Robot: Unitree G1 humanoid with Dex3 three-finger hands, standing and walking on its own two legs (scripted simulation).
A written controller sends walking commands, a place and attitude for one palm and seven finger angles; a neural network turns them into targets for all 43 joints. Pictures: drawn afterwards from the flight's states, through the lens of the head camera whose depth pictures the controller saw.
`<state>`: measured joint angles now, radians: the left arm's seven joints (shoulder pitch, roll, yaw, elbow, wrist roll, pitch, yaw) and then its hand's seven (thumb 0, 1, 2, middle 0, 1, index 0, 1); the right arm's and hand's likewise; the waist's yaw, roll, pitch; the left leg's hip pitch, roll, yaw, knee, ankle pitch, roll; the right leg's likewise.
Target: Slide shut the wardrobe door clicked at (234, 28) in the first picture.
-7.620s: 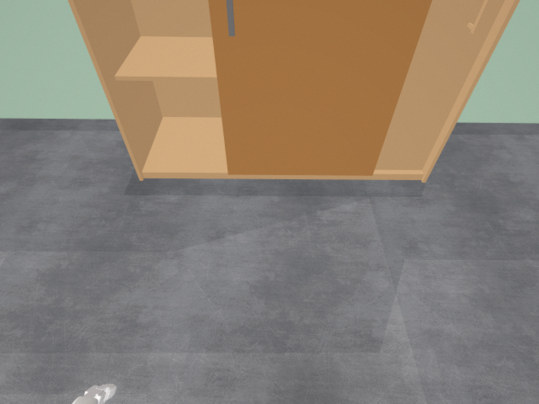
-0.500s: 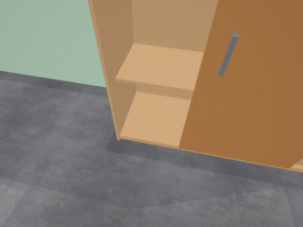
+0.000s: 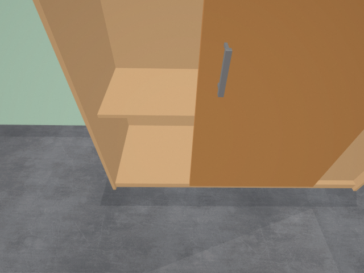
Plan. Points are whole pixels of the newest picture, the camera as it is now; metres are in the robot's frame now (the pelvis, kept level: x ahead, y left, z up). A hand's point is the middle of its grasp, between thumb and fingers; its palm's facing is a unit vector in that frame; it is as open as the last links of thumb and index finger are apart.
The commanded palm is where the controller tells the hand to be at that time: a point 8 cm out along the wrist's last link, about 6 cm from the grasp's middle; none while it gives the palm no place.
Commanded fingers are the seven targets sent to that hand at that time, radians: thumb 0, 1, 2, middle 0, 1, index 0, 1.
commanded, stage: take the last steps up to it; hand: right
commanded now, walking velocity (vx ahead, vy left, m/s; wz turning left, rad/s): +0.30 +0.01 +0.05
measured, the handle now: (223, 70) +0.71 -0.14 +0.09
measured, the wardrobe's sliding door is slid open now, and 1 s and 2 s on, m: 0.46 0.46 0.46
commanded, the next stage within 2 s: come to a stop and stand still in 0.52 s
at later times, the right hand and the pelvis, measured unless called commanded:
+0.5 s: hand (257, 237) +0.26 -0.21 -0.17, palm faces -0.06 +0.98 -0.18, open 7.4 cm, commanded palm none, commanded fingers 0.00 -0.90 -0.90 0.20 0.30 0.20 0.30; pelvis +0.15 -0.04 -0.01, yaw +3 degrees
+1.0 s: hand (248, 221) +0.30 -0.20 -0.17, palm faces +0.00 +0.97 -0.25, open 7.3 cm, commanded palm none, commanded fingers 0.00 -0.90 -0.90 0.20 0.30 0.20 0.30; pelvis +0.23 -0.01 -0.01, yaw +4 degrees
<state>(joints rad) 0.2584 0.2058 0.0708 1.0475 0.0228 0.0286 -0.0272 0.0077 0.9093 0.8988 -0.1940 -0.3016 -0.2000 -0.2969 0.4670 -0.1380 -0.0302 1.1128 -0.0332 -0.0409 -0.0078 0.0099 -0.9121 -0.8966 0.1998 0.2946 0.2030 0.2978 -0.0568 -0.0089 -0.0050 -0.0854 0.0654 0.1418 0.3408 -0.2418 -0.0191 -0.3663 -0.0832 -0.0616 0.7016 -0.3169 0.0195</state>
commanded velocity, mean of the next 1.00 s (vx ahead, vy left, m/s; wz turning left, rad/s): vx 0.05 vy -0.01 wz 0.03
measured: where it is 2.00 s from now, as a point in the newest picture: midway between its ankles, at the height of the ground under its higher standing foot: outside the picture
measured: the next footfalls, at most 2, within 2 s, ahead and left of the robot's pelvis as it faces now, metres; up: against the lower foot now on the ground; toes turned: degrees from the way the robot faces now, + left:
right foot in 0.06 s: +0.08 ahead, -0.13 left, +0.00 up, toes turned -7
left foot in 0.60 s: +0.34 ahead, +0.08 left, +0.00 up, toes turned +11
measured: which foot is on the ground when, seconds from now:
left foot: down 0.00-0.06, up 0.08-0.58, down 0.60-1.00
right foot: up 0.00-0.04, down 0.06-0.62, up 0.64-1.00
